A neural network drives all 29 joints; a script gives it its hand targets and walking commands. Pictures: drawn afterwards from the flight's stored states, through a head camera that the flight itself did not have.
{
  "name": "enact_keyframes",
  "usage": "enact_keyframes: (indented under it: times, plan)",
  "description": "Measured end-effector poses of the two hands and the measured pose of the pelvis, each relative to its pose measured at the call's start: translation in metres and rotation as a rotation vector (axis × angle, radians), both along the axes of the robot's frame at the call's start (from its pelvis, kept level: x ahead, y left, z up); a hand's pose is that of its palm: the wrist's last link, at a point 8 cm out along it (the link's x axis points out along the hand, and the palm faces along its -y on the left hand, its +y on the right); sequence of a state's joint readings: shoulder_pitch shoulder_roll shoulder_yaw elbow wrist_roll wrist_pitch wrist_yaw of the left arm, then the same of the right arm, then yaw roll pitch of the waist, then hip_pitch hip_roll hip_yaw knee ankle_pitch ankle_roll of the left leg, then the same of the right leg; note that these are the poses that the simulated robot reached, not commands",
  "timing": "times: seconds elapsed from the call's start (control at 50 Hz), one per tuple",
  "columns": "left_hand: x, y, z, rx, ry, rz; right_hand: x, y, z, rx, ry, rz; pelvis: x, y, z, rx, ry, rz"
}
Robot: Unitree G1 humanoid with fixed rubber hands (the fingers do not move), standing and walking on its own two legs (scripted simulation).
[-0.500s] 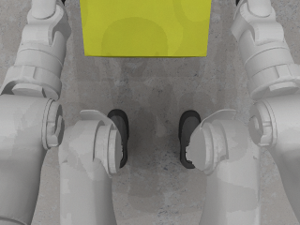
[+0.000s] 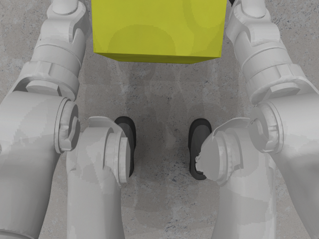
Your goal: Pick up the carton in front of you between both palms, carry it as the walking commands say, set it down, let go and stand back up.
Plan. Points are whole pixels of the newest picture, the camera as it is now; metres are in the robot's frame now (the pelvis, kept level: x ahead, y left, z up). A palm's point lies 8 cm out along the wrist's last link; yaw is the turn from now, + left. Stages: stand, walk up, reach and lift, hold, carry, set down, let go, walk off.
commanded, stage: reach and lift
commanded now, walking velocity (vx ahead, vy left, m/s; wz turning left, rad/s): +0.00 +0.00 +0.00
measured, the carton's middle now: (157, 11) +0.53 +0.03 -0.24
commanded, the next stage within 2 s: none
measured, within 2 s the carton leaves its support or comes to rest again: leaves its support in 0.16 s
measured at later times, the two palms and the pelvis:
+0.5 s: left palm out of the picture +0.49 +0.19 -0.01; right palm out of the picture +0.52 -0.11 -0.01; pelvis +0.00 -0.01 +0.06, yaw +2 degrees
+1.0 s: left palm out of the picture +0.46 +0.18 +0.14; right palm out of the picture +0.48 -0.12 +0.14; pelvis +0.03 -0.01 +0.18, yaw +2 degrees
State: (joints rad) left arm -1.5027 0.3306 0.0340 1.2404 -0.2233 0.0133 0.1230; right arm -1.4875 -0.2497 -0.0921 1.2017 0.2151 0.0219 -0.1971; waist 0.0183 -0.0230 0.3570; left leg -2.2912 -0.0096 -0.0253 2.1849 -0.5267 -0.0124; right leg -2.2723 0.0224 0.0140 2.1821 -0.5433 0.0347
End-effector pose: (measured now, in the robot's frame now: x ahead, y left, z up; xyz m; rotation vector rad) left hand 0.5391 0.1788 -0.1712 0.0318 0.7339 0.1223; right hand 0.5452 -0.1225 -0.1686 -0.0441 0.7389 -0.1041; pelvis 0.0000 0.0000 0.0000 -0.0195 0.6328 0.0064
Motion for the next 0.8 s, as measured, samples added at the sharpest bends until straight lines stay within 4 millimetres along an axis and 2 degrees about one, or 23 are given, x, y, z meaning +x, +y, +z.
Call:
enact_keyframes:
  times: [0.14, 0.22, 0.28, 0.34, 0.5, 0.64, 0.8]
  plan:
    - [0.002, -0.002, 0.002, -0.004, 0.011, 0.002, 0.001, -0.002, 0.001, 0.005, 0.010, 0.008, 0.002, 0.003, -0.009, 0.001, -0.013, -0.002]
    - [0.000, -0.005, 0.015, -0.012, 0.000, 0.008, 0.003, -0.004, 0.019, -0.011, -0.008, -0.004, 0.003, 0.002, -0.008, -0.003, -0.005, 0.004]
    - [-0.003, -0.005, 0.043, -0.027, -0.040, 0.020, -0.002, -0.004, 0.047, 0.009, -0.047, -0.020, 0.005, -0.001, -0.002, -0.004, 0.006, 0.013]
    - [-0.014, -0.002, 0.078, -0.035, -0.058, 0.050, -0.009, 0.000, 0.079, 0.036, -0.065, -0.023, 0.007, -0.004, 0.008, -0.001, 0.019, 0.023]
    - [-0.046, 0.010, 0.158, -0.039, -0.051, 0.100, -0.029, 0.012, 0.157, 0.050, -0.057, 0.004, 0.004, -0.011, 0.055, 0.007, 0.075, 0.030]
    - [-0.051, -0.001, 0.206, -0.039, -0.054, 0.079, -0.039, 0.001, 0.205, 0.048, -0.062, -0.015, 0.001, -0.012, 0.091, 0.001, 0.091, 0.036]
    - [-0.056, -0.005, 0.246, -0.034, -0.052, 0.073, -0.047, -0.004, 0.243, 0.056, -0.060, -0.023, 0.009, -0.011, 0.126, 0.008, 0.101, 0.024]
